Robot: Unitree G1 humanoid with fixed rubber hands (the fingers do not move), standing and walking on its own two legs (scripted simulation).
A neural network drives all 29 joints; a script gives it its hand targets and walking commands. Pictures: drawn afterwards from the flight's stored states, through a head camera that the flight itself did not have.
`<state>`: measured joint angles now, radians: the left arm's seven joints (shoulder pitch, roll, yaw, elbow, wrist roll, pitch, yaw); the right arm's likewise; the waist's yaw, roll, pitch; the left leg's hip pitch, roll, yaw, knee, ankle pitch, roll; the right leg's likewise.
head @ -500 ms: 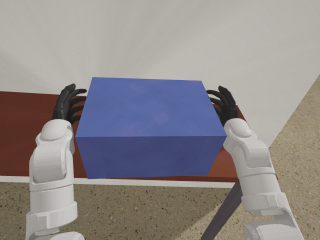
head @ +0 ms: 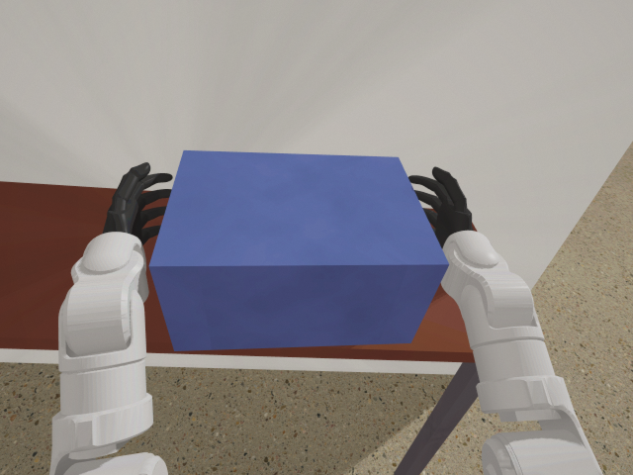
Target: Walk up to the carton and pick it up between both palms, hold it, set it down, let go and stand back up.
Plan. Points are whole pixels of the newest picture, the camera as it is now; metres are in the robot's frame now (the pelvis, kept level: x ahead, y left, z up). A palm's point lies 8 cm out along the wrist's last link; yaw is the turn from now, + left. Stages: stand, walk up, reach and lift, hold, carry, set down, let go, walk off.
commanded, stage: hold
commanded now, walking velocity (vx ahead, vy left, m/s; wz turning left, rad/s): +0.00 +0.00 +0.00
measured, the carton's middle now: (296, 245) +0.37 +0.01 +0.16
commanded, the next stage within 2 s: none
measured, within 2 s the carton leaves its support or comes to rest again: neither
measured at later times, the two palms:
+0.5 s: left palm (124, 231) +0.34 +0.20 +0.20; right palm (449, 230) +0.35 -0.17 +0.20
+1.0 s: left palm (125, 235) +0.34 +0.19 +0.20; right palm (449, 234) +0.35 -0.18 +0.20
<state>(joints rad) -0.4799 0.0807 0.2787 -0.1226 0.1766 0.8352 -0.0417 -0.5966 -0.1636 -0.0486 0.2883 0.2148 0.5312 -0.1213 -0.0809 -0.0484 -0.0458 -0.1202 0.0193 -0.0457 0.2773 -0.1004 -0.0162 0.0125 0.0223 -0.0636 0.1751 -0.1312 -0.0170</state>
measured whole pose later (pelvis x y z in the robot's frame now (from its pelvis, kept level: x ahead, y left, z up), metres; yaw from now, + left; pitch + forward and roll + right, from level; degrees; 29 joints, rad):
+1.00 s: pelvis +0.00 +0.00 +0.00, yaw +0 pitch -3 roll -1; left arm -0.49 0.08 0.28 -0.12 0.17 0.84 -0.04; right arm -0.60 -0.16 -0.05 0.29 0.21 0.53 -0.12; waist -0.08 -0.04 -0.03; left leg -0.12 0.02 -0.04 0.28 -0.10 -0.01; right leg 0.01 0.02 -0.06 0.18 -0.13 -0.02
